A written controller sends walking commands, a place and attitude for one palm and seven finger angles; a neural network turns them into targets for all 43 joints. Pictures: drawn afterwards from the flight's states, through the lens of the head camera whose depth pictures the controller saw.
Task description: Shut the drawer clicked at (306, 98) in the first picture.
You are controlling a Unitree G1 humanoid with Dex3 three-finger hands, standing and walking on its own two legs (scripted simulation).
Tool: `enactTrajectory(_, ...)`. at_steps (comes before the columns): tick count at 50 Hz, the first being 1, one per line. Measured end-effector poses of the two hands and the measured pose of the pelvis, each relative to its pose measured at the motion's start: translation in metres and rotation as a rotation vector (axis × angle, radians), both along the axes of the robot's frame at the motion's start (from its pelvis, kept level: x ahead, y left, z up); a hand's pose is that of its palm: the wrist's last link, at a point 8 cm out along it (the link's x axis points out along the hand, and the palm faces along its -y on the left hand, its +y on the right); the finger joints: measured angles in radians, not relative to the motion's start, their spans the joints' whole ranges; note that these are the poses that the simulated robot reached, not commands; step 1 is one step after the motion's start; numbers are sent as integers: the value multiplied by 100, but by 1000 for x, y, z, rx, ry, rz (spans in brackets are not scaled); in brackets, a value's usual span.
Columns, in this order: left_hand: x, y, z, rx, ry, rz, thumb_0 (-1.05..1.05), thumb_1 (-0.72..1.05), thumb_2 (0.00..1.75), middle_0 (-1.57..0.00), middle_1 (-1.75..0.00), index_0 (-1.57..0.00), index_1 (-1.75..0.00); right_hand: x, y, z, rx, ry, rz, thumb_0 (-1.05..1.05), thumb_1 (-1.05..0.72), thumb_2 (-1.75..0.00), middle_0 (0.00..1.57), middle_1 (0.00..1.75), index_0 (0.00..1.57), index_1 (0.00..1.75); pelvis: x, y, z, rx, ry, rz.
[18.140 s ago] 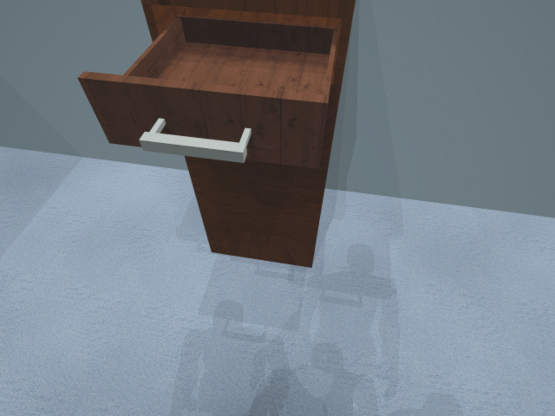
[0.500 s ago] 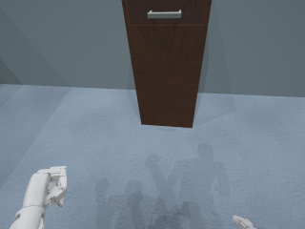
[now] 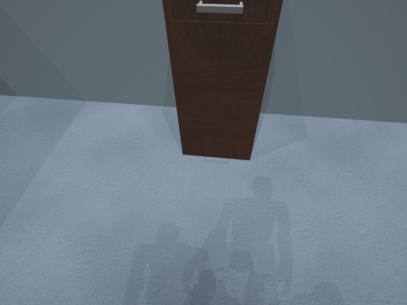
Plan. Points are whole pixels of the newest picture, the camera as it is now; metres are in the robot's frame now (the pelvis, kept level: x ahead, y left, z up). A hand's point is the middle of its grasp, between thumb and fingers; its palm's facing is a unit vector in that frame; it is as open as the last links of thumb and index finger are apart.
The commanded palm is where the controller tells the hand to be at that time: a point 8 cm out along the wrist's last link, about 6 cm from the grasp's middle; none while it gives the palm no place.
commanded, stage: let the arm hang, fingers relaxed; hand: left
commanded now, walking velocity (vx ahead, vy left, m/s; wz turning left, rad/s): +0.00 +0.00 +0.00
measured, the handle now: (220, 6) +1.03 +0.01 +0.13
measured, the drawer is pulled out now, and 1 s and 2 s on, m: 0.00 0.00 0.00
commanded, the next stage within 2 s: look to check the result in 0.48 s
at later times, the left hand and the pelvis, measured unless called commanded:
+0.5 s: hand out of the picture +0.00 +0.15 -0.17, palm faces +0.03 -0.98 -0.20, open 7.4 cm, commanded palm none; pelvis +0.00 -0.01 +0.00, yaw -1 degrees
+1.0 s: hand out of the picture +0.02 +0.16 -0.17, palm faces +0.02 -0.97 -0.22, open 7.4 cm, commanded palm none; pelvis +0.01 -0.02 +0.00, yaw +0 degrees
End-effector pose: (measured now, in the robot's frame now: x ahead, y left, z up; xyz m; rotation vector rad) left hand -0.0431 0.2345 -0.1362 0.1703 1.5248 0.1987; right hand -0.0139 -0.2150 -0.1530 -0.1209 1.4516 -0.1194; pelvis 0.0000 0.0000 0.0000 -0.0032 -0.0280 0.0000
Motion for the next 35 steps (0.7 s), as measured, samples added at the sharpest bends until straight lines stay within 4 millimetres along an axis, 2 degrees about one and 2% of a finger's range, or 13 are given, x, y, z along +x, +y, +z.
enactTrajectory(6, 15, -14, -4, -23, -48, -8, 1, 91, 90, -31, -42, -30, -42, -5, 9, -3, 24, -8, -20, 1, -91, -90, 20, 29, 20, 30, -2, -1, 0, 5, -7, -6)
enactTrajectory(13, 36, -28, -7, -39, -107, -25, 1, 92, 90, -23, -33, -22, -33, -11, 12, -4, 39, -8, -43, 1, -91, -90, 20, 29, 20, 30, -3, -6, 0, 7, -8, -8)
enactTrajectory(25, 38, -31, -6, -34, -104, -19, 1, 91, 90, -20, -30, -20, -30, -24, 2, -3, 27, 33, -62, 1, -91, -90, 20, 29, 20, 30, -1, -13, 0, 6, -4, -9)
enactTrajectory(35, 39, -34, -6, -31, -96, -15, 1, 91, 90, -20, -30, -20, -30, -15, -12, -1, 4, 23, -52, 1, -91, -90, 20, 29, 20, 30, 3, -18, 0, 5, -5, -7)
